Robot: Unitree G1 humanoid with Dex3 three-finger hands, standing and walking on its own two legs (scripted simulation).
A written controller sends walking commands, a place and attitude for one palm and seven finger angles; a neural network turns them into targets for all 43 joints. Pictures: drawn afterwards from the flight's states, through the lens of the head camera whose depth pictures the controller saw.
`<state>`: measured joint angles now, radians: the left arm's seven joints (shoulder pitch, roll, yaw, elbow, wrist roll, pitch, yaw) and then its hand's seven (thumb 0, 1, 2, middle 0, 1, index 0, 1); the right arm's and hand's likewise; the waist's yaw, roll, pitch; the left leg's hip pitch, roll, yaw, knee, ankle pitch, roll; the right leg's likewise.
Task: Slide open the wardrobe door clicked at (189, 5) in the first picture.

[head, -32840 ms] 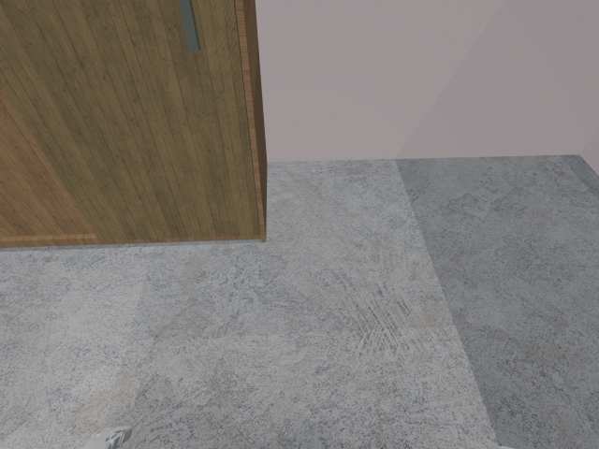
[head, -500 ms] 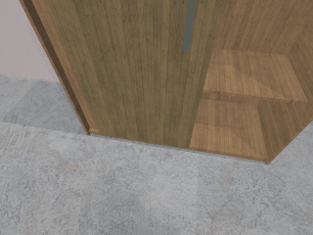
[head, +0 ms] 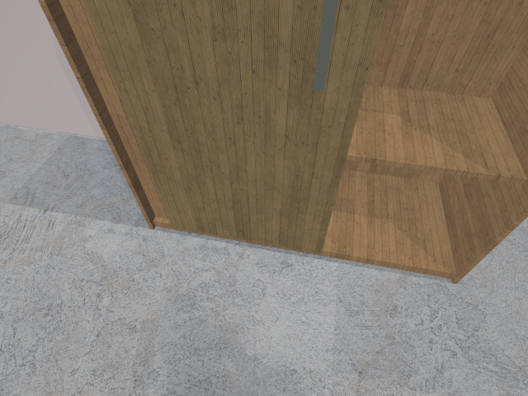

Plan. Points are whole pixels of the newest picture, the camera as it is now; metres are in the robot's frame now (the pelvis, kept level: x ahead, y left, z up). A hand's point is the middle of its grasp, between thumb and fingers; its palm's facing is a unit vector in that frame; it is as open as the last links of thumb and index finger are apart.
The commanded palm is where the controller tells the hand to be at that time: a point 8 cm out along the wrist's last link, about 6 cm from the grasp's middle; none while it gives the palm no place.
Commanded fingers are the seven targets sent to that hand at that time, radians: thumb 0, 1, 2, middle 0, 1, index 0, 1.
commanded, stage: look to check the result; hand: right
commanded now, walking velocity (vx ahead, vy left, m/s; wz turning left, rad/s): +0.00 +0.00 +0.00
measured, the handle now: (329, 15) +0.76 -0.08 +0.22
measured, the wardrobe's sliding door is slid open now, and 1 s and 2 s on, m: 0.55 0.55 0.55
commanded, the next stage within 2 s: stand and wait in 0.48 s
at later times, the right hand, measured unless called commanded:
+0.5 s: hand out of the picture +0.08 -0.21 -0.17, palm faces -0.02 +0.96 -0.29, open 7.4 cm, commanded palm none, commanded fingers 0.00 -0.90 -0.90 0.20 0.30 0.20 0.30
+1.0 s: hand out of the picture +0.08 -0.20 -0.17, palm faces -0.02 +0.96 -0.28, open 7.4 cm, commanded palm none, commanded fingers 0.00 -0.90 -0.90 0.20 0.30 0.20 0.30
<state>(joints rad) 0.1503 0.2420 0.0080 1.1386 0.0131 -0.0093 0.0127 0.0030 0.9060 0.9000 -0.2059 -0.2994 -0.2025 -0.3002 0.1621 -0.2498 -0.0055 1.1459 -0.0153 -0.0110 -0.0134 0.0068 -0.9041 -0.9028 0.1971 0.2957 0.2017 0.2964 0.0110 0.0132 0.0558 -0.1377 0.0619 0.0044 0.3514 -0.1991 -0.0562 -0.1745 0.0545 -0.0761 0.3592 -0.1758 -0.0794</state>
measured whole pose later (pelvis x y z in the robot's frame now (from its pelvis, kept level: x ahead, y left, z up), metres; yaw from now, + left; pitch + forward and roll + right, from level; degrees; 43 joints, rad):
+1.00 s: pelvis +0.02 +0.03 +0.00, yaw +0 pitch -1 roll +0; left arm 0.12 0.28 0.00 1.15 0.01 -0.01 0.01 0.00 0.91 0.90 -0.21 -0.30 -0.20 -0.30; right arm 0.13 -0.29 0.00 1.15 -0.01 -0.02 -0.01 0.01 -0.90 -0.90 0.20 0.30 0.20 0.30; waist 0.01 0.01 0.04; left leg -0.07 0.02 0.02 0.28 -0.19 -0.02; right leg -0.12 0.02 -0.06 0.31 -0.17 -0.04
